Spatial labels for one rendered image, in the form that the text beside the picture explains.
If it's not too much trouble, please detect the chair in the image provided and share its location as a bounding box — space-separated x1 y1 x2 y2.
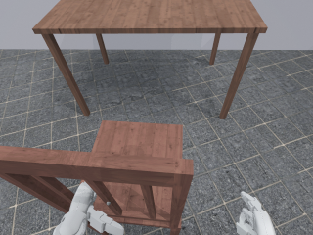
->
0 120 194 235

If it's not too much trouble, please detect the robot left hand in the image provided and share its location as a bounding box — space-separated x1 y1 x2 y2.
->
69 181 124 235

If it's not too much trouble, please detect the robot right hand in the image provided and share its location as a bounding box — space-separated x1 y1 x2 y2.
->
236 191 276 235

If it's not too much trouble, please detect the left robot forearm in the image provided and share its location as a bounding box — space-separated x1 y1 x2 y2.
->
53 211 88 235

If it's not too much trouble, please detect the table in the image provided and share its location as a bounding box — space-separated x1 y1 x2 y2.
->
32 0 268 119

